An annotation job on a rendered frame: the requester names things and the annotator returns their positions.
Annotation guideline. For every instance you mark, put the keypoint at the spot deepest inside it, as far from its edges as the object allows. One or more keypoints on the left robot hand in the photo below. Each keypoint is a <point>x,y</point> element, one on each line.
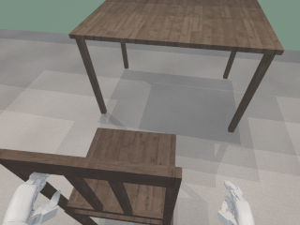
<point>22,203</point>

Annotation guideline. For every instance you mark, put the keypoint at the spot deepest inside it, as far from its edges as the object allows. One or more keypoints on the right robot hand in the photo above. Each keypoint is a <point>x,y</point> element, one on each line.
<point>241,213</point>

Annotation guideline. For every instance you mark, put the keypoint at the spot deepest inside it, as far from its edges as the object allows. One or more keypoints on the table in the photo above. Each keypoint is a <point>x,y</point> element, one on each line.
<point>236,26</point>

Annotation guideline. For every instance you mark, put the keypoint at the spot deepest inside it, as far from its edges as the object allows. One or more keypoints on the chair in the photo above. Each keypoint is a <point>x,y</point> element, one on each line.
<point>127,175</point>

